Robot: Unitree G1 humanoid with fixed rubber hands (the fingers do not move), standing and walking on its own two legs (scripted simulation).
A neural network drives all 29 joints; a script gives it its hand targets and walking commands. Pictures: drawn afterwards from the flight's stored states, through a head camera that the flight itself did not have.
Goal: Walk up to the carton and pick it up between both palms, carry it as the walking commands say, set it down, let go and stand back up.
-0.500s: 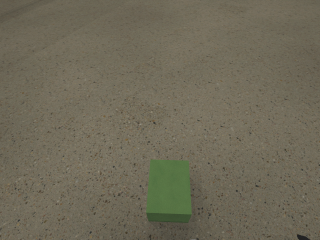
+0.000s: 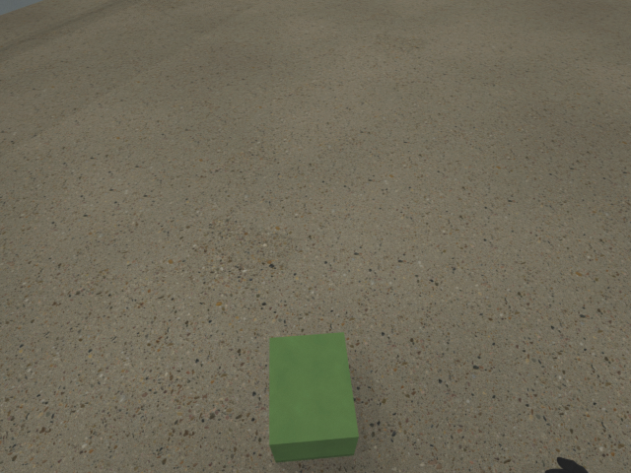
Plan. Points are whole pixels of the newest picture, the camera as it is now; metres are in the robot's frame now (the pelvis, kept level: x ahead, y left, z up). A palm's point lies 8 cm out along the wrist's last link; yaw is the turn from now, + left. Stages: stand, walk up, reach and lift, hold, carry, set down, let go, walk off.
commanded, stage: walk up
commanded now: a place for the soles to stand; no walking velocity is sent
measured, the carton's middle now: (310, 395) +0.47 +0.02 -0.65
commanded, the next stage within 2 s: reach and lift in 1.40 s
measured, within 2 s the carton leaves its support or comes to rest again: neither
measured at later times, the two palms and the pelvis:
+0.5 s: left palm out of the picture +0.13 +0.32 -0.07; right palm out of the picture +0.13 -0.34 -0.08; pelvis +0.01 -0.01 +0.02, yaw -1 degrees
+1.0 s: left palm out of the picture +0.11 +0.34 -0.07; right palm out of the picture +0.10 -0.31 -0.09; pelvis +0.01 +0.01 +0.02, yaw -3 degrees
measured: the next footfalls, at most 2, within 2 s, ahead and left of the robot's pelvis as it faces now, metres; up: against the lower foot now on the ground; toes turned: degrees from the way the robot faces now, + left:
none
